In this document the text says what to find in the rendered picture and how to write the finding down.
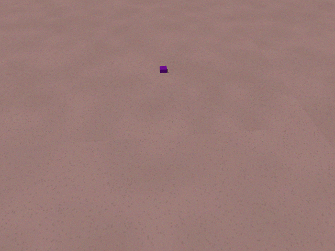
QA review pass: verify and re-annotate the small box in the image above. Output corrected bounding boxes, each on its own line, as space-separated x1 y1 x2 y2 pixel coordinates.
160 66 167 73

